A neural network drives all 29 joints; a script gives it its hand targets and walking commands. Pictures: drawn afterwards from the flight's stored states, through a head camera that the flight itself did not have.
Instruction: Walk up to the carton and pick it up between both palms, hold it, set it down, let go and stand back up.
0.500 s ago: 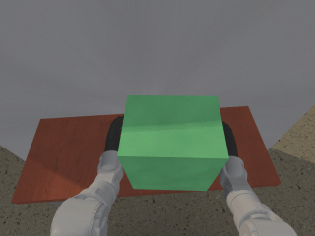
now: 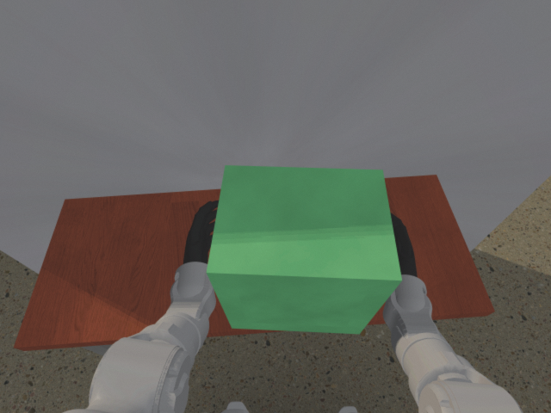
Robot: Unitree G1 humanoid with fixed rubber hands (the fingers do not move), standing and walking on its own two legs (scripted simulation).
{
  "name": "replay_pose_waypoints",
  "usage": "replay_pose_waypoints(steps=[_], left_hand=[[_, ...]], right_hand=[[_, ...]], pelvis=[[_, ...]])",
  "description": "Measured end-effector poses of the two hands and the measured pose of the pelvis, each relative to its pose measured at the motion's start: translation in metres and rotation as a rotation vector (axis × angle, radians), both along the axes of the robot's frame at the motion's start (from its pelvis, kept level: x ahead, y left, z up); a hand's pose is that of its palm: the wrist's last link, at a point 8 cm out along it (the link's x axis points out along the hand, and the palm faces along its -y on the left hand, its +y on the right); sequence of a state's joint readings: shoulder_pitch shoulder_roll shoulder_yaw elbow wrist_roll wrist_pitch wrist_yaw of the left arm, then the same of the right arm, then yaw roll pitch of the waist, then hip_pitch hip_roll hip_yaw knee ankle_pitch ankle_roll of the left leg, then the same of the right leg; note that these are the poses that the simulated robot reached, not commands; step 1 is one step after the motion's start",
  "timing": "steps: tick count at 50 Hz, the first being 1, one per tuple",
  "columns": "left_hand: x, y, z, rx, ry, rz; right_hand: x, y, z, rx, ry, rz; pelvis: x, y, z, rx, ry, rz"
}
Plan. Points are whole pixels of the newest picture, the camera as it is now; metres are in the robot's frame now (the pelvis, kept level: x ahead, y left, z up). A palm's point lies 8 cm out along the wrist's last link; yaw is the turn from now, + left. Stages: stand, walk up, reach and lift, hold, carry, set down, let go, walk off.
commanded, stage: set down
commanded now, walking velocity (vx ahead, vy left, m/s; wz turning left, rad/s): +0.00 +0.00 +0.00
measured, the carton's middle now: (298, 258) +0.36 -0.02 -0.03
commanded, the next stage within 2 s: none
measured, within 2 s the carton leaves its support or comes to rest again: rests again in 0.22 s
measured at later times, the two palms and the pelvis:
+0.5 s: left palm (205, 258) +0.37 +0.13 -0.04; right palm (402, 271) +0.33 -0.18 -0.05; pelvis -0.01 +0.00 -0.01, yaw +0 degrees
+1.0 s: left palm (205, 256) +0.37 +0.13 -0.04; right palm (398, 266) +0.35 -0.18 -0.05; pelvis -0.02 +0.00 -0.03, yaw -1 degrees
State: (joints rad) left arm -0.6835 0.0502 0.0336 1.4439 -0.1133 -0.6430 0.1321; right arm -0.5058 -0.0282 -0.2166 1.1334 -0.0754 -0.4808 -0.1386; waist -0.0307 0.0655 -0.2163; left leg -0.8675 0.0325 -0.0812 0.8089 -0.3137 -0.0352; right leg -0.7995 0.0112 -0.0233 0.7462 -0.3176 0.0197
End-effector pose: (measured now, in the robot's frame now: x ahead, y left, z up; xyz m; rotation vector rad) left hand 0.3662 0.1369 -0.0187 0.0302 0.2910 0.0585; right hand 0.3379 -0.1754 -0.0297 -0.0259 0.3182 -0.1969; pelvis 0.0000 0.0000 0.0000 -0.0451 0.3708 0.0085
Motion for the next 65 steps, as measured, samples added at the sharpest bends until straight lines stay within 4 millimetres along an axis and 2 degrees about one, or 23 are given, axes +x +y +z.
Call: replay_pose_waypoints(steps=[19,42,55,60,65], left_hand=[[-0.002,-0.004,-0.017,0.001,0.007,-0.007],[0.000,-0.007,-0.020,-0.011,-0.021,-0.010],[0.007,0.003,-0.032,-0.003,0.044,0.009],[-0.001,0.009,-0.038,0.008,0.038,-0.006],[-0.025,0.010,-0.045,-0.004,0.047,-0.030]], right_hand=[[-0.004,-0.004,-0.014,-0.007,0.009,-0.005],[-0.004,-0.007,-0.017,-0.004,-0.014,-0.012],[0.019,-0.008,-0.024,0.007,0.033,0.033],[0.018,-0.011,-0.024,-0.008,-0.007,0.055],[-0.006,-0.022,-0.031,-0.022,0.012,0.067]], pelvis=[[-0.004,-0.003,-0.009,-0.002,0.037,0.002],[-0.013,-0.006,-0.020,0.011,0.033,-0.012],[-0.017,0.000,-0.031,0.010,0.071,-0.038],[-0.017,-0.002,-0.032,0.002,0.051,-0.038],[-0.018,-0.006,-0.026,-0.003,0.024,-0.029]])
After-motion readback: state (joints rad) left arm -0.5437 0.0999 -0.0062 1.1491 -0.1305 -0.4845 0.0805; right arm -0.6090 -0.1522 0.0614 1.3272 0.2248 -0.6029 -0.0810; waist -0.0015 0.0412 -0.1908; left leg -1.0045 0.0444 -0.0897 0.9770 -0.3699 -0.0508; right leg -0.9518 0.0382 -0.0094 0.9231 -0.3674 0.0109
